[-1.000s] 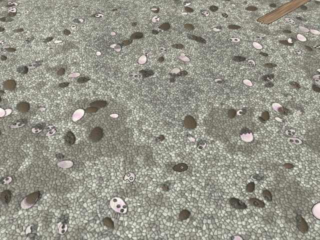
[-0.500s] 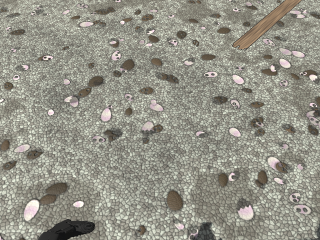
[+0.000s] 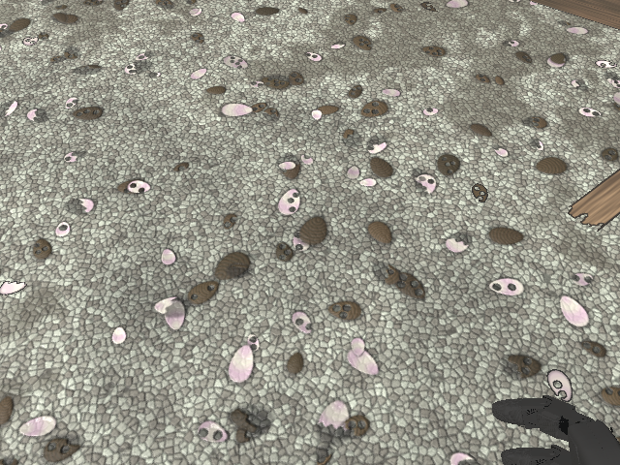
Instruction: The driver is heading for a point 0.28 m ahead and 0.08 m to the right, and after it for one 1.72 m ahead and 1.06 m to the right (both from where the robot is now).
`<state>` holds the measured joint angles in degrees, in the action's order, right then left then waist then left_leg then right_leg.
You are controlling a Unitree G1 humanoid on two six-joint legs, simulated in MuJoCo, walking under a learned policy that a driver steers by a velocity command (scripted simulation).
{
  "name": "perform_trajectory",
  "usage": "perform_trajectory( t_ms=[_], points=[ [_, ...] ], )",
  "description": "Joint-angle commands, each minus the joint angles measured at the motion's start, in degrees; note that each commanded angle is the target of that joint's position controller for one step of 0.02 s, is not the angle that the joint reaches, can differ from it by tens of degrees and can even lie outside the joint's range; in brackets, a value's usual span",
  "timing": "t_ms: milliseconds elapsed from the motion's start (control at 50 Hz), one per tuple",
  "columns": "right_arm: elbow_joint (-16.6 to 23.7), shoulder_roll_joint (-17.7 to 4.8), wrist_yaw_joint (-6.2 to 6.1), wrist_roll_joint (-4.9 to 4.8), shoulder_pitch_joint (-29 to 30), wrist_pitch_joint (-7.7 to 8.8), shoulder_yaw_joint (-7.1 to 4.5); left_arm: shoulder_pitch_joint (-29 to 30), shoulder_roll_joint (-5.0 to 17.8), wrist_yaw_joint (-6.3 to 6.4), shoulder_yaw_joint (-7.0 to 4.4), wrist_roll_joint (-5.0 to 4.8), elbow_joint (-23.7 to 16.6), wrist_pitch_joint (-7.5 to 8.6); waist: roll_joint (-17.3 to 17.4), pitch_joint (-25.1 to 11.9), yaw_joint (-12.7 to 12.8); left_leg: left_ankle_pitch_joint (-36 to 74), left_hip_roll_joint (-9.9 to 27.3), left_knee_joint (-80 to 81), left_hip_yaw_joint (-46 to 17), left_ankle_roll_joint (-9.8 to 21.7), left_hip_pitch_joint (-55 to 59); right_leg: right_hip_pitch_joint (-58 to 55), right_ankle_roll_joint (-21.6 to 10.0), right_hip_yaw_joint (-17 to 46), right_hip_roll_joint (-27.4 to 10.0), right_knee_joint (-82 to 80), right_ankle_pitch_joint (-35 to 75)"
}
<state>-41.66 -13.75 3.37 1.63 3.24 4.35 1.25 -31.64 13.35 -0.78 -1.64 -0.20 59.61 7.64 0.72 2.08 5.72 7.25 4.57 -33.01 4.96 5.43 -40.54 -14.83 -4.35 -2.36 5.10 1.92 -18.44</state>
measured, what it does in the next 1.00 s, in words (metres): walks ahead, turning right: left foot, then right foot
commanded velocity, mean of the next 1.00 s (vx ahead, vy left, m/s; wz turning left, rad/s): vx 1.00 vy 0.00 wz -0.73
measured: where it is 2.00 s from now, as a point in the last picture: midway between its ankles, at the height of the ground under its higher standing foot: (544, 178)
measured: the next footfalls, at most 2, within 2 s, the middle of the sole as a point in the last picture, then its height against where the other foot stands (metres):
left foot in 0.08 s outside the picture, level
right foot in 0.52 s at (399, 356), level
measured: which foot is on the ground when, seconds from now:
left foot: up 0.00-0.06, down 0.08-0.54, up 0.56-0.92, down 0.94-1.00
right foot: down 0.00-0.06, up 0.08-0.50, down 0.52-0.96, up 0.98-1.00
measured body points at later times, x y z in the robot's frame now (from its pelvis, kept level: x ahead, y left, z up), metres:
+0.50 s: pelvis +0.50 -0.01 -0.02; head +0.52 -0.02 +0.43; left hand +0.76 +0.15 -0.11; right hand +0.37 -0.24 -0.15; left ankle +0.27 +0.10 -0.70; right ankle +0.68 -0.10 -0.70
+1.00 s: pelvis +0.95 -0.15 -0.01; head +0.98 -0.18 +0.44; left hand +1.18 +0.08 -0.12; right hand +0.97 -0.48 -0.08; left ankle +1.13 -0.11 -0.73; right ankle +0.72 -0.09 -0.65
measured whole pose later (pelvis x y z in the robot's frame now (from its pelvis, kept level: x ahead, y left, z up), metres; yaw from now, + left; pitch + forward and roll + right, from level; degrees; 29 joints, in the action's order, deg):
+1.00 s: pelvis +0.95 -0.15 -0.01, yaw -44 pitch +2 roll +1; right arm -35.2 -16.1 -1.0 3.1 -3.1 4.9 0.1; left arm -22.2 21.2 -0.4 -5.6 -0.2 47.6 3.4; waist -1.6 2.0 5.4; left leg -9.5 1.7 -36.5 -0.4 -2.3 -29.1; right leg 7.8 -7.8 12.4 8.5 59.8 -26.6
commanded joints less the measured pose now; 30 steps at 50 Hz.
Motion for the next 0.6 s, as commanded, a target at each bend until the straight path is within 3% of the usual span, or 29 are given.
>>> perform_trajectory(
  t_ms=[20,40,60,80,100,120,140,160,180,200,220,260,340,400,420,460,480,500,520,540,560,580,600],
  points=[
    [1.8,-6.7,-1.18,0.29,-3.3,0.56,-1.87,1.3,12.5,1.21,-2.08,1.05,-2.5,-0.13,-6.4,-1.1,-7.3,-5.2,-7.5,1.5,3.8,2.3,18.6,6.9,-3.0,0.7,-14.7,11.5,73.5],
    [-0.6,-8.9,-1.98,0.21,-12.1,0.54,-2.89,2.4,13.8,1.84,-2.4,1.9,-2.5,-1.02,-7.9,-6.1,-11.9,-9.4,-8.6,1.1,2.2,3.4,27.4,7.0,-2.7,0.7,-15.6,22.4,76.7],
    [-4.3,-10.8,-3.04,0.37,-23.8,0.33,-4.07,4.3,14.1,2.23,-2.49,2.13,-2.8,-1.9,-7.3,-11.1,-17.5,-11.8,-7.4,3.0,0.3,4.3,39.6,11.8,-2.6,0.8,-14.9,37.8,71.2],
    [-6.2,-15.0,-4.19,1.44,-33.5,0.03,-5.65,4.4,10.3,2.09,-1.68,2.5,-4.1,-1.95,-4.0,-16.8,-20.1,-25.4,2.6,0.0,-10.2,5.4,53.2,23.8,-3.1,0.8,-12.0,57.1,51.8],
    [-5.8,-18.7,-3.88,3.44,-31.9,0.38,-6.88,-4.7,-0.5,0.78,0.61,-0.63,-6.1,-1.69,14.5,-24.8,-10.9,-38.8,21.5,6.4,-42.2,13.0,70.2,48.3,-1.4,3.3,-1.9,82.6,-8.0],
    [-5.5,-14.2,-2.84,1.33,-29.6,0.15,-6.7,2.0,7.5,1.47,-0.95,-0.77,-6.8,-1.18,4.8,-23.6,-13.4,-44.5,19.0,15.4,-49.4,10.6,65.9,53.8,-3.6,8.3,-3.7,84.6,-4.5],
    [-6.0,-10.6,-2.81,1.26,-24.1,0.85,-5.95,9.2,8.1,1.56,-1.34,-1.16,-8.6,-1.15,2.0,-11.0,-11.4,-39.0,16.8,17.6,-37.1,8.1,54.7,56.1,-3.5,7.8,-7.1,80.8,3.2],
    [-6.4,-7.8,-2.55,1.35,-21.5,1.4,-5.55,10.6,6.9,1.22,-0.99,-0.63,-8.6,-1.37,-1.7,-5.8,-9.6,-30.8,15.2,19.6,-30.0,6.7,45.9,54.0,-3.4,7.4,-9.1,77.4,5.7],
    [-7.0,-6.3,-2.68,1.42,-20.7,1.81,-5.16,10.8,5.8,0.69,-0.97,0.07,-8.2,-2.28,-1.8,-2.7,-7.8,-25.6,13.0,20.9,-23.4,5.0,39.9,51.9,-3.2,7.6,-10.5,75.9,6.2],
    [-8.4,-4.0,-2.82,1.02,-21.5,2.16,-4.4,9.3,4.3,-0.07,-0.82,0.96,-8.4,-3.46,0.1,-1.5,-5.7,-23.5,11.5,22.5,-18.3,3.3,34.8,49.0,-2.6,7.4,-11.3,74.6,6.5],
    [-9.4,-3.0,-2.68,0.31,-22.2,2.66,-4.12,9.7,2.8,-0.62,-0.74,1.25,-8.9,-4.55,1.2,-0.4,-4.7,-22.0,10.4,23.7,-14.3,2.0,32.7,48.7,-2.3,7.3,-12.3,73.7,6.6],
    [-10.5,-3.6,-2.52,-1.04,-22.6,3.54,-4.28,14.8,1.7,-1.44,-0.55,1.48,-11.6,-5.97,2.0,2.8,-3.7,-16.5,9.3,25.9,-6.6,0.0,30.9,53.4,-1.4,5.8,-13.8,71.7,8.6],
    [-11.0,-4.1,-2.23,-0.55,-24.1,4.54,-4.09,24.9,0.8,-2.55,0.36,0.72,-16.6,-6.0,2.7,6.0,-4.2,5.1,4.5,27.1,7.3,-3.6,29.3,54.4,-2.0,-0.9,-11.9,58.3,21.5],
    [-11.6,-5.9,-3.53,-1.13,-26.9,4.37,-4.02,31.7,1.9,-3.4,0.73,0.99,-19.1,-5.32,0.8,7.5,-5.4,20.6,3.8,27.7,11.9,-5.2,34.8,50.6,-3.8,-7.8,-7.9,43.0,26.7],
    [-11.0,-7.3,-4.2,-1.13,-27.0,4.4,-4.03,30.4,2.4,-3.56,0.59,0.79,-18.6,-5.36,1.6,5.0,-4.6,35.4,4.6,24.7,12.9,-6.1,37.8,47.1,-4.7,-9.3,-5.5,41.6,27.8],
    [-10.2,-11.4,-5.76,-1.22,-27.6,3.08,-4.95,26.2,4.9,-3.51,0.02,1.31,-17.9,-5.2,4.9,1.9,-1.3,54.2,7.2,14.7,12.9,-6.7,43.7,41.6,-6.3,-11.4,-1.7,38.6,23.1],
    [-9.5,-12.8,-6.31,-0.87,-26.1,2.05,-5.46,19.6,7.0,-3.11,-0.85,1.35,-16.1,-5.24,5.9,-1.8,2.5,57.3,8.2,6.4,12.3,-6.3,44.0,34.2,-7.3,-10.8,0.0,38.2,20.7],
    [-8.1,-14.1,-6.51,-0.29,-22.9,0.9,-6.04,8.5,10.0,-2.55,-2.34,1.18,-13.0,-5.33,6.6,-7.5,8.0,57.7,9.0,-6.9,11.0,-5.4,41.6,22.6,-8.7,-9.3,1.5,38.9,17.6],
    [-6.8,-14.6,-6.21,0.35,-19.4,-0.04,-6.43,-4.0,12.5,-1.47,-4.09,1.06,-9.2,-5.39,4.7,-11.7,13.3,47.9,8.5,-26.4,9.6,-4.4,34.4,9.6,-11.1,-3.9,0.6,35.8,14.0],
    [-5.5,-11.4,-4.79,0.1,-16.0,0.06,-6.2,-1.1,14.4,-0.16,-5.81,-0.66,-9.3,-6.14,-6.4,-7.8,11.0,-7.6,-3.2,-49.3,8.6,-4.9,20.5,4.6,-13.0,5.2,-3.3,31.1,10.3],
    [1.0,-5.4,-4.27,-0.5,-22.0,1.3,-4.32,5.5,21.6,-0.26,-6.84,2.16,-11.4,-7.01,-15.9,-12.0,-0.6,-37.1,-8.1,-67.4,0.6,-8.0,-3.5,-8.8,-24.4,33.1,-15.6,29.4,17.8],
    [3.6,-5.8,-4.19,-0.71,-18.8,2.88,-3.22,5.0,20.9,0.35,-7.2,2.16,-13.2,-7.24,-7.2,-18.1,1.9,-34.3,-6.4,-67.0,-9.6,-6.9,-10.6,-11.5,-27.5,47.8,-20.2,17.1,0.1],
    [3.5,-7.6,-3.96,-0.3,-15.7,3.82,-3.16,6.2,15.8,1.0,-6.29,1.88,-12.4,-6.9,2.2,-8.5,0.4,-30.6,-2.9,-59.0,-10.7,-6.0,-11.7,-1.7,-23.5,47.0,-19.7,11.2,-5.4]
  ],
)
Velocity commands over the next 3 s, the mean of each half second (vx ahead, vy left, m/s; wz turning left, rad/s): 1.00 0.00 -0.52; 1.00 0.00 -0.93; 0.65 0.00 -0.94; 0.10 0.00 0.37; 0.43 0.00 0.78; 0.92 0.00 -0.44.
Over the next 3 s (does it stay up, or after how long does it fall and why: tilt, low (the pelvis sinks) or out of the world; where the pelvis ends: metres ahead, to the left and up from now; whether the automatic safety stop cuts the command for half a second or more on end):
stays up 1.73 -0.85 0.01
